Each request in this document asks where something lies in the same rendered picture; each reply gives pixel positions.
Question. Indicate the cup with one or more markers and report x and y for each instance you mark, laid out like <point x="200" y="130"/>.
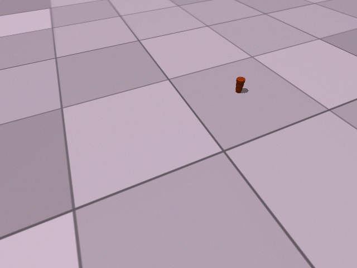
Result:
<point x="240" y="83"/>

